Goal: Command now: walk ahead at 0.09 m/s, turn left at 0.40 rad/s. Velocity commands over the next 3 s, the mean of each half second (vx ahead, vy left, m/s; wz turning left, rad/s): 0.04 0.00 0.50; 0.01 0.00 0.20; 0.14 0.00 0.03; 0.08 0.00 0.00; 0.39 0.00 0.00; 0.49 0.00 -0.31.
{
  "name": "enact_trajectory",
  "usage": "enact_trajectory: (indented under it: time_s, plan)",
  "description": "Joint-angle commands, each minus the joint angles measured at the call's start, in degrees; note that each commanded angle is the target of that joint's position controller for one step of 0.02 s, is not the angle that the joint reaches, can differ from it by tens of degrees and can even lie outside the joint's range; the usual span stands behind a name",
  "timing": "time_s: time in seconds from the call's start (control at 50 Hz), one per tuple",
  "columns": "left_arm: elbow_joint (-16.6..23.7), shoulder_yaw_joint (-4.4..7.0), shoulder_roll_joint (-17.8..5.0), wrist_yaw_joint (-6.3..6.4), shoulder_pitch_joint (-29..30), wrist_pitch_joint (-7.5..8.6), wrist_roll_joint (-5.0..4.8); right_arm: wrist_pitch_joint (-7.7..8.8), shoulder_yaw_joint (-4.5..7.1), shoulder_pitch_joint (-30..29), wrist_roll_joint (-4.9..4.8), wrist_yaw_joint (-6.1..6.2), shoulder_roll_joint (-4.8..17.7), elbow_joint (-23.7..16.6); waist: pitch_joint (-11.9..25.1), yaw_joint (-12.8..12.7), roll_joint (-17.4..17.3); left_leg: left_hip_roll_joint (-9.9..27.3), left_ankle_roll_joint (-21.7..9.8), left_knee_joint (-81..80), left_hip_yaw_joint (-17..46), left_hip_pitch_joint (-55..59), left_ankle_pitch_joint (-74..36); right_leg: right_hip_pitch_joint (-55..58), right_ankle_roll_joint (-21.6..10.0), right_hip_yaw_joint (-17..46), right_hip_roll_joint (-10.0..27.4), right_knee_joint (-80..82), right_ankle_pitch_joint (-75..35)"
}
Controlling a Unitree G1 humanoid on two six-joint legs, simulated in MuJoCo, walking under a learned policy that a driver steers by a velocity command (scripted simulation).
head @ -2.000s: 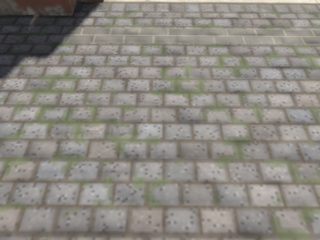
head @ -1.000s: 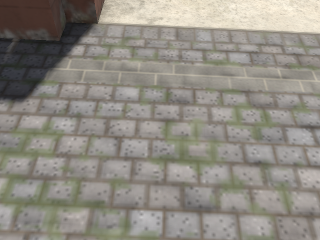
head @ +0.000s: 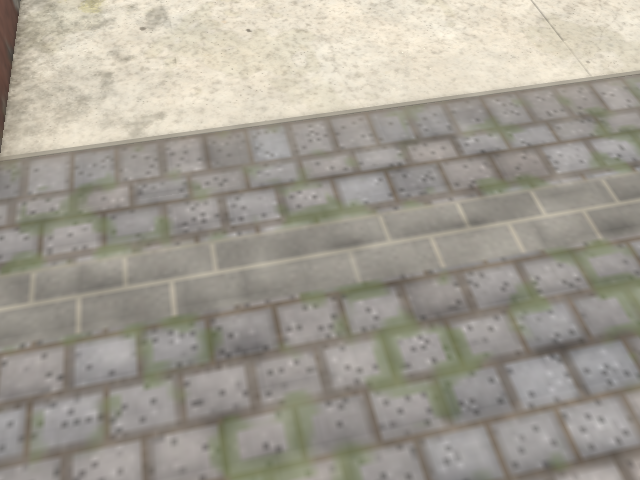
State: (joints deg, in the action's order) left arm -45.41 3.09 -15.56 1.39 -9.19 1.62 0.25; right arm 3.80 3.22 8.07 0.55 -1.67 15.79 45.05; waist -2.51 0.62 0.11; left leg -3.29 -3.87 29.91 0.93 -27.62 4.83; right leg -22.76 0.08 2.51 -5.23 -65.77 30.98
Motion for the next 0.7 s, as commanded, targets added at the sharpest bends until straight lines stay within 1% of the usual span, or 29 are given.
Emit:
enact_trajectory:
  time_s: [0.02,0.04,0.06,0.08,0.1,0.14,0.2,0.26,0.28,0.3,0.32,0.34,0.36,0.38,0.4,0.42,0.44,0.46,0.48,0.5,0.52,0.54,0.56,0.6,0.64,0.66,0.68,0.7]
  plan:
    - [3.81,1.91,-6.91,0.80,-1.82,-1.39,0.08,-1.78,1.72,0.19,-1.14,1.32,7.36,-5.61,9.69,-0.25,-0.04,16.54,-11.38,-12.37,23.77,14.96,-1.59,-12.93,1.33,3.51,5.26,-5.31,-3.54]
    - [4.48,1.90,-6.27,1.08,-1.60,-1.93,0.24,-2.41,1.84,-0.54,-0.54,1.62,7.83,-6.01,8.11,-1.38,-2.46,13.95,-10.14,-13.86,22.09,10.05,2.54,-9.71,1.43,2.70,5.30,-0.37,-5.40]
    - [4.57,1.66,-5.08,1.30,-2.17,-2.06,0.36,-2.89,2.10,-0.78,-0.03,1.88,8.21,-6.42,7.62,-1.70,-5.12,11.88,-9.43,-14.47,20.44,7.96,3.25,-7.75,1.75,1.64,4.59,4.21,-6.63]
    - [4.41,1.45,-4.20,1.54,-2.83,-1.90,0.28,-3.16,2.39,-0.20,0.20,2.23,8.62,-6.75,8.34,-1.58,-6.85,10.98,-9.31,-14.40,19.57,7.90,2.25,-6.43,2.19,1.14,3.99,7.77,-7.16]
    - [4.29,1.37,-3.97,1.76,-3.08,-1.71,0.18,-3.29,2.73,0.51,0.08,2.60,9.16,-7.03,9.56,-1.29,-7.43,10.85,-9.38,-14.03,19.69,8.79,1.72,-5.68,2.69,1.28,3.65,10.53,-7.84]
    - [4.39,1.28,-4.00,1.95,-2.47,-1.53,0.10,-3.59,3.23,0.81,-0.59,3.22,9.90,-7.77,11.32,-0.66,-7.44,10.74,-8.91,-13.49,20.63,9.86,4.84,-4.43,3.34,2.12,3.55,15.29,-10.41]
    - [4.97,1.42,-4.51,1.83,-1.04,-1.25,-0.13,-4.35,3.55,0.66,-0.86,3.62,10.10,-8.72,11.07,0.19,-8.64,10.46,-7.95,-13.56,23.32,9.80,10.27,-2.82,3.62,2.71,3.12,20.59,-12.25]
    - [5.29,1.66,-4.97,1.22,-1.01,-0.33,-0.61,-5.24,3.65,1.15,-0.93,3.75,9.78,-9.41,10.08,0.57,-9.74,10.26,-7.08,-12.74,26.40,11.19,11.46,-0.79,2.76,2.79,2.61,27.15,-12.07]
    - [5.11,1.77,-5.02,0.92,-1.89,0.04,-0.78,-5.55,3.67,0.92,-1.08,3.82,9.69,-9.72,9.79,0.03,-9.90,9.85,-6.58,-12.05,27.02,11.22,11.14,1.11,2.13,2.42,2.42,30.95,-13.16]
    - [4.58,1.96,-5.05,0.58,-3.75,0.41,-0.91,-5.90,3.64,0.20,-1.41,3.92,9.57,-10.14,9.52,-1.30,-9.90,8.77,-5.64,-10.85,26.83,10.22,10.79,4.79,1.30,1.55,2.29,36.84,-16.35]
    - [4.03,2.48,-6.14,0.38,-5.69,0.60,-0.79,-6.16,3.46,0.72,-1.72,4.02,8.84,-10.32,9.36,-2.16,-9.16,6.75,-3.90,-8.93,25.75,7.82,12.26,9.87,0.16,1.89,4.14,42.43,-19.16]
    - [4.22,3.42,-9.86,0.58,-7.56,0.54,0.34,-6.24,2.79,1.84,-1.65,3.99,6.48,-10.79,10.06,-1.86,-2.75,3.14,-1.03,-0.60,21.36,1.29,19.57,16.25,-3.37,9.73,14.17,46.21,-18.34]
    - [4.37,4.50,-14.51,0.62,-5.91,-0.11,2.36,-5.60,2.69,0.57,-2.05,3.62,5.23,-13.33,6.51,0.27,15.77,-6.20,2.02,12.49,7.60,-10.11,27.11,15.42,-11.58,24.03,24.92,50.30,-25.92]
    - [6.50,3.87,-11.64,0.65,-2.66,0.17,3.51,-4.67,3.98,1.65,-0.66,3.20,9.64,-12.61,6.87,0.07,14.53,-2.67,4.36,26.82,8.37,-10.86,28.69,12.35,-15.58,27.64,29.41,50.39,-31.37]
    - [8.09,3.05,-8.66,1.03,0.79,0.31,2.78,-4.81,4.85,3.83,-1.04,2.89,11.39,-10.82,7.03,1.44,9.47,-1.77,5.08,33.09,8.58,-9.86,25.27,11.76,-13.84,21.55,26.50,48.64,-33.82]
    - [8.73,2.62,-7.10,1.16,3.01,0.27,1.62,-5.54,4.87,5.72,-1.24,3.06,10.45,-9.11,6.34,2.25,6.53,-1.42,6.14,36.34,7.41,-9.69,22.26,11.79,-10.95,15.38,22.43,47.26,-34.52]
    - [8.91,2.34,-6.44,1.27,3.34,0.21,0.61,-6.21,4.58,6.41,-1.04,3.27,9.22,-8.59,5.75,1.76,5.98,-1.02,7.13,40.08,6.87,-10.97,19.56,12.84,-9.85,12.17,20.75,46.55,-35.18]
    - [8.90,2.06,-6.33,1.41,2.84,0.01,0.40,-6.66,4.13,6.32,-1.17,3.17,7.68,-8.73,5.07,1.29,6.04,-0.65,7.98,42.54,5.94,-11.21,18.38,12.56,-9.95,9.29,19.78,46.38,-37.71]
    - [8.66,2.03,-6.44,1.45,1.57,-0.29,0.56,-6.76,3.67,5.09,-1.43,3.07,6.65,-9.47,4.62,0.42,6.44,-0.48,8.55,41.66,4.59,-10.69,17.19,12.28,-10.38,7.12,18.49,46.67,-38.50]
    - [8.30,2.09,-6.67,1.51,-0.06,-0.60,0.72,-6.67,3.25,3.17,-1.68,3.04,5.78,-10.51,4.48,-0.67,7.35,-0.22,9.04,38.90,3.72,-11.15,16.42,14.00,-11.03,6.13,18.05,46.68,-39.02]
    - [7.89,2.23,-7.04,1.60,-1.73,-0.87,0.77,-6.50,2.86,1.33,-1.78,3.04,5.11,-11.44,4.71,-1.85,8.25,0.14,9.48,35.36,3.48,-11.57,16.36,16.44,-11.71,5.99,18.32,46.40,-39.90]
    - [7.58,2.43,-7.58,1.64,-2.90,-1.08,0.70,-6.37,2.56,0.09,-1.66,2.99,4.66,-12.14,5.35,-2.66,8.99,0.67,9.78,31.82,3.38,-10.89,16.86,18.38,-12.24,6.05,18.90,45.98,-40.71]
    - [7.49,2.64,-8.21,1.59,-3.06,-1.24,0.55,-6.26,2.22,-0.39,-1.45,2.81,4.16,-12.57,6.19,-2.86,9.53,1.44,9.82,27.96,2.91,-8.76,17.64,19.11,-12.46,5.73,19.36,45.47,-41.11]
    - [7.58,3.03,-9.50,1.22,-2.17,-1.43,0.18,-6.10,1.53,-0.91,-1.16,2.33,3.28,-13.09,7.12,-2.97,10.78,2.63,9.20,20.19,0.70,-2.16,19.59,17.42,-12.77,4.73,19.94,45.08,-41.73]
    - [7.20,3.18,-10.18,0.67,-2.41,-1.51,-0.33,-6.08,1.63,-0.67,-1.32,2.02,4.10,-13.02,7.27,-3.27,11.93,2.35,8.36,13.78,-1.54,3.08,19.70,16.09,-13.15,5.05,20.48,44.56,-42.31]
    - [6.90,3.12,-10.20,0.44,-2.55,-1.53,-0.68,-6.09,1.75,-0.15,-1.37,1.91,4.43,-12.76,7.12,-3.15,11.93,2.11,7.71,9.78,-2.12,5.05,18.11,16.05,-13.09,5.41,20.58,43.85,-42.19]
    - [6.64,2.96,-10.03,0.29,-2.04,-1.58,-1.13,-6.05,1.80,1.18,-1.36,1.79,4.26,-12.11,6.88,-2.18,11.47,1.79,6.64,3.52,-2.78,8.07,14.13,15.49,-12.46,5.17,20.15,42.54,-42.09]
    - [6.30,2.64,-9.41,0.23,-1.60,-1.63,-1.66,-5.90,1.77,3.22,-1.24,1.64,3.80,-11.07,6.52,-0.76,10.77,1.25,5.08,-5.58,-3.63,12.84,6.93,13.88,-11.06,4.39,19.26,40.95,-41.39]
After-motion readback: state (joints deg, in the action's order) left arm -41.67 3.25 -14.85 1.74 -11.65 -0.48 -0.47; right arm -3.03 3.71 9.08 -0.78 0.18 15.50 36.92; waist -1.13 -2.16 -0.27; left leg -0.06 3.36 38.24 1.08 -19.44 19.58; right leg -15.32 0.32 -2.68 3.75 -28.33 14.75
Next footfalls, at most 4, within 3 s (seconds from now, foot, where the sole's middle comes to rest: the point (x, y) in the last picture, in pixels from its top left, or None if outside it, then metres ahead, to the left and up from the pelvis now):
0.34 right None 0.14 -0.14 -0.76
0.74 left None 0.04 0.10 -0.76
1.54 left None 0.18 0.13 -0.76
2.42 left None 0.40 0.24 -0.76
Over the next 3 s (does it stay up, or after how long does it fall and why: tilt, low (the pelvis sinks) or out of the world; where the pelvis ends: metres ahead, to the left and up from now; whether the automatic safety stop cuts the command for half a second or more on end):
stays up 0.58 0.15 -0.01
